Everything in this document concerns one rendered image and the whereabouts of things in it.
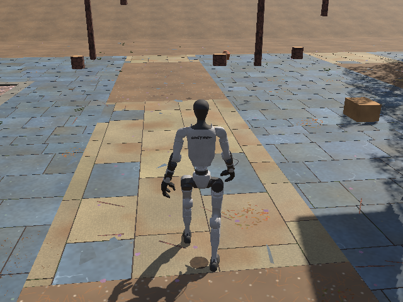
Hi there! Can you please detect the right robot upper arm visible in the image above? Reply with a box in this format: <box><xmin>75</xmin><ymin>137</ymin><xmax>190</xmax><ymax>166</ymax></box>
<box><xmin>215</xmin><ymin>126</ymin><xmax>231</xmax><ymax>160</ymax></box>

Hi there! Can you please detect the robot left forearm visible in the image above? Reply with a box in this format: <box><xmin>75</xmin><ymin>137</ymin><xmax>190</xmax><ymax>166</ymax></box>
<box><xmin>163</xmin><ymin>153</ymin><xmax>177</xmax><ymax>183</ymax></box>

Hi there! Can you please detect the humanoid robot torso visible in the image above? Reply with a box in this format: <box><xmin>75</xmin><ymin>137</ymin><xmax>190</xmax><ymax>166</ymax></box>
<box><xmin>187</xmin><ymin>124</ymin><xmax>216</xmax><ymax>189</ymax></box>

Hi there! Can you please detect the left robot hand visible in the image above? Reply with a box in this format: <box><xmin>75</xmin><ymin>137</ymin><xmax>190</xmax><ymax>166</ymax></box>
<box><xmin>161</xmin><ymin>181</ymin><xmax>175</xmax><ymax>198</ymax></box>

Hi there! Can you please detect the right robot hand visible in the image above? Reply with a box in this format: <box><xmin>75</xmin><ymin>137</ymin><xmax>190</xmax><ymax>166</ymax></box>
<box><xmin>220</xmin><ymin>170</ymin><xmax>235</xmax><ymax>182</ymax></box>

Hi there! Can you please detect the left robot upper arm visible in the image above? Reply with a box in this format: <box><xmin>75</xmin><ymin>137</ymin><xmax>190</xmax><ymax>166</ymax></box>
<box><xmin>171</xmin><ymin>127</ymin><xmax>188</xmax><ymax>163</ymax></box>

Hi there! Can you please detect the robot right forearm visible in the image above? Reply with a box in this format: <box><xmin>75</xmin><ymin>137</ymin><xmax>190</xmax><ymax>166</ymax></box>
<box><xmin>224</xmin><ymin>151</ymin><xmax>235</xmax><ymax>172</ymax></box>

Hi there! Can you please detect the robot right thigh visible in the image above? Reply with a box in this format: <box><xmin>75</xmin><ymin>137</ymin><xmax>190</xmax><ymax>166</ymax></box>
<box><xmin>210</xmin><ymin>176</ymin><xmax>224</xmax><ymax>229</ymax></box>

